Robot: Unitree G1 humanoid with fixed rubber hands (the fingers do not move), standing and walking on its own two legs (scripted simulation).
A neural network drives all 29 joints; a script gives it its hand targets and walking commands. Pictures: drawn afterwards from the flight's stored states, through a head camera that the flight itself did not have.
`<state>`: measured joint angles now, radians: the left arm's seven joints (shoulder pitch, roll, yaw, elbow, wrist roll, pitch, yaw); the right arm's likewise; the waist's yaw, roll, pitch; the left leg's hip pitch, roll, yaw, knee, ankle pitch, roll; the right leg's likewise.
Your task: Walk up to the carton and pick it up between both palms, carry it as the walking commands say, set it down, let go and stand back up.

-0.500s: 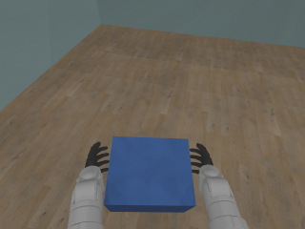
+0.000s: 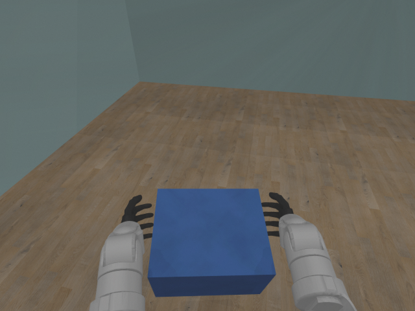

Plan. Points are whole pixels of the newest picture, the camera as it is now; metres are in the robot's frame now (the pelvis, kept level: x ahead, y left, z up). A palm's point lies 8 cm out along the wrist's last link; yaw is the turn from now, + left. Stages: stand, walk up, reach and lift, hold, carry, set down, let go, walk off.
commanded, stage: reach and lift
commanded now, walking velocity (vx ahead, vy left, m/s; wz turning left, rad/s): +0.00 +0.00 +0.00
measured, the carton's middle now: (208, 241) +0.32 +0.00 -0.02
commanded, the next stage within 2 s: hold in 0.94 s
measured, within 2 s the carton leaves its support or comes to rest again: neither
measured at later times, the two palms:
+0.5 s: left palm (136, 223) +0.30 +0.15 +0.07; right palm (289, 221) +0.31 -0.17 +0.05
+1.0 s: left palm (131, 231) +0.29 +0.16 +0.06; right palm (288, 231) +0.29 -0.16 +0.05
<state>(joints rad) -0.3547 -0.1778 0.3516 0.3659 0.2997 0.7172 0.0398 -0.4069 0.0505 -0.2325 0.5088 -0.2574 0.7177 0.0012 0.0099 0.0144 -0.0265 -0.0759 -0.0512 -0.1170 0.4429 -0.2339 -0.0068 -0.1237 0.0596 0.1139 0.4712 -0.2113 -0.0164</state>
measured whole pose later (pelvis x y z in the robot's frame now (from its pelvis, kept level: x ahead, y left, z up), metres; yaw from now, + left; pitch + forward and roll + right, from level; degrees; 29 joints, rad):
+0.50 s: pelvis +0.01 +0.00 +0.00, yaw +1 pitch -6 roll +0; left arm -0.40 -0.20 0.40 0.45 0.34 0.69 0.06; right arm -0.43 0.09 -0.29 0.56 -0.28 0.71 -0.07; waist -0.01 0.02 -0.07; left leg -0.09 -0.05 -0.12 0.41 -0.22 -0.01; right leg -0.13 0.06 0.10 0.44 -0.20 -0.02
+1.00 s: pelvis +0.02 +0.00 +0.00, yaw +1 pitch -7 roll +0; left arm -0.24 -0.15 0.27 0.27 0.29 0.74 0.01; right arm -0.25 0.12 -0.21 0.31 -0.24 0.77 -0.02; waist -0.03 0.00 -0.05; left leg -0.05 -0.04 -0.13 0.40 -0.23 -0.01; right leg -0.08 0.06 0.09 0.41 -0.21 -0.02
